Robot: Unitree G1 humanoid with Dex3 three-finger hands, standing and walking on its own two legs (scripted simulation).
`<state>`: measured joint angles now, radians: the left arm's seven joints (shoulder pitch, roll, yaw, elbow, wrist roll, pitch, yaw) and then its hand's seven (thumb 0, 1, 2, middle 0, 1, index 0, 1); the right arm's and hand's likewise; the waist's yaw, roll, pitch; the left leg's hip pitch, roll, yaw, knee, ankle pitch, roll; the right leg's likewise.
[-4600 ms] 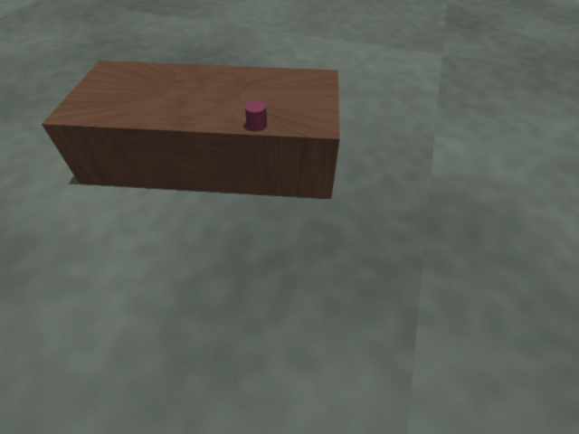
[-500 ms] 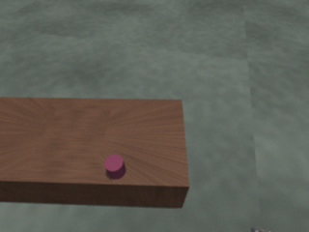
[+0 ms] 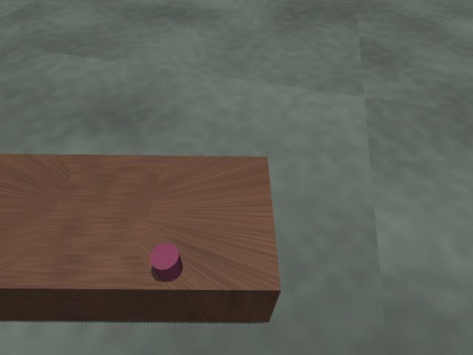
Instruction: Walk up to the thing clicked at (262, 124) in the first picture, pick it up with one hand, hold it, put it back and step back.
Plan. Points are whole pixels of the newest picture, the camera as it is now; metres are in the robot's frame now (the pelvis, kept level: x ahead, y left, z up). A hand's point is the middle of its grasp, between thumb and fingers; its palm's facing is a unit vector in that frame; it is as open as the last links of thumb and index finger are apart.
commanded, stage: walk up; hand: left
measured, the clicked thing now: (167, 262) +0.43 +0.22 -0.38
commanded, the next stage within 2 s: stand in 0.46 s
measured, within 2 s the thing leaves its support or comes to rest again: neither
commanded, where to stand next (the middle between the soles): +0.06 +0.01 m, yaw +1 degrees
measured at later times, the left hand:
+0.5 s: hand out of the picture +0.08 +0.26 -0.16, palm faces -0.02 -0.94 -0.34, open 7.4 cm
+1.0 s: hand out of the picture +0.10 +0.25 -0.16, palm faces -0.04 -0.94 -0.35, open 7.4 cm
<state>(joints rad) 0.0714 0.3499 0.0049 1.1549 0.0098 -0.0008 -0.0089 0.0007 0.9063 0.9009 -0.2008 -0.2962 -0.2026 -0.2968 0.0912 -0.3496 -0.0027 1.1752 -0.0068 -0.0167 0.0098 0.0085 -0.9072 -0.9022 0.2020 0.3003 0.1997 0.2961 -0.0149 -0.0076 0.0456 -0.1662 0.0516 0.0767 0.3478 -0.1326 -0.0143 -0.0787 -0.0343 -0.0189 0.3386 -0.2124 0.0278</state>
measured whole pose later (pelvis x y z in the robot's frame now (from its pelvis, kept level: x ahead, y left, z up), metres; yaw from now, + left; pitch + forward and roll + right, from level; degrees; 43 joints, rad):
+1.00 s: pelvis +0.02 +0.00 +0.00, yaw +0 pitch -2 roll +0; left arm 0.11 0.36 0.00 1.13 0.01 0.00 0.00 0.00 0.91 0.90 -0.20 -0.30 -0.20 -0.30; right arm 0.08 -0.34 0.00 1.16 -0.01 -0.01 0.01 0.01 -0.91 -0.90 0.20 0.30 0.20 0.30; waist -0.01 -0.01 0.04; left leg -0.14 0.05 0.08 0.32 -0.14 -0.02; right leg -0.05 -0.04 -0.02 0.30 -0.22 0.03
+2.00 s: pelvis +0.02 +0.00 +0.00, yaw +1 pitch -2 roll +0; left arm 0.13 0.36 0.00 1.12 0.02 0.00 0.00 0.00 0.91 0.90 -0.20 -0.30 -0.20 -0.30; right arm 0.10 -0.34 0.00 1.15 -0.01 -0.01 0.01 0.01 -0.91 -0.90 0.20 0.30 0.20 0.30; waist -0.01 -0.01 0.05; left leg -0.14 0.04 0.07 0.32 -0.14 -0.02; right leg -0.04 -0.04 -0.03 0.30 -0.22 0.03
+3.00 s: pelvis +0.01 +0.00 -0.01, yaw +2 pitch +4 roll +0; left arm -0.06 0.35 0.16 1.03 0.08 0.03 -0.03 0.00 0.50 0.50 -0.06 -0.11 -0.07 -0.10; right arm 0.21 -0.25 -0.02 0.82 0.03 -0.03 -0.03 0.01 -1.00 -0.93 0.20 0.30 0.20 0.30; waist -0.02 -0.02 0.04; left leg -0.36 0.05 0.04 0.48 -0.20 -0.02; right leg -0.26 -0.04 -0.04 0.48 -0.29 0.02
